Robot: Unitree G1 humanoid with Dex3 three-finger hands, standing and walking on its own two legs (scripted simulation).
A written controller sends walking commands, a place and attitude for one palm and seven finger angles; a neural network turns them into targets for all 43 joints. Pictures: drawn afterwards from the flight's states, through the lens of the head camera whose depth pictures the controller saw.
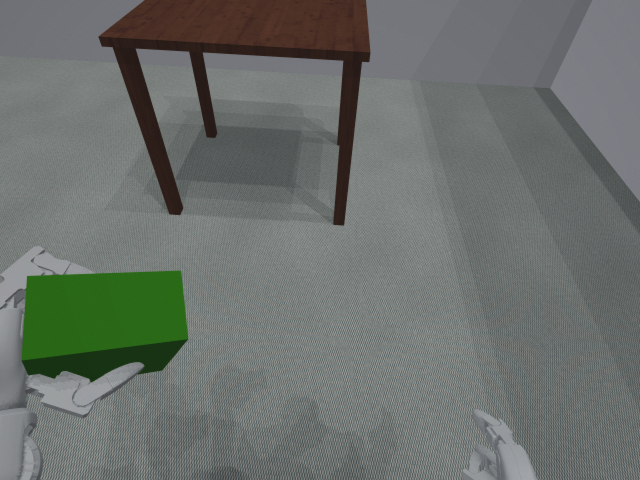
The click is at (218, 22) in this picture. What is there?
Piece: table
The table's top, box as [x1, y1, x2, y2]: [98, 0, 369, 61]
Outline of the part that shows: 98,36 102,46 368,61 369,59 369,41 365,0 144,0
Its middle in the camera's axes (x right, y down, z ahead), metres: -0.26 -0.87 +1.49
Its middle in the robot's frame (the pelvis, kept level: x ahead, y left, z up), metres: +1.68 +0.36 +0.00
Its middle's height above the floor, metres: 0.77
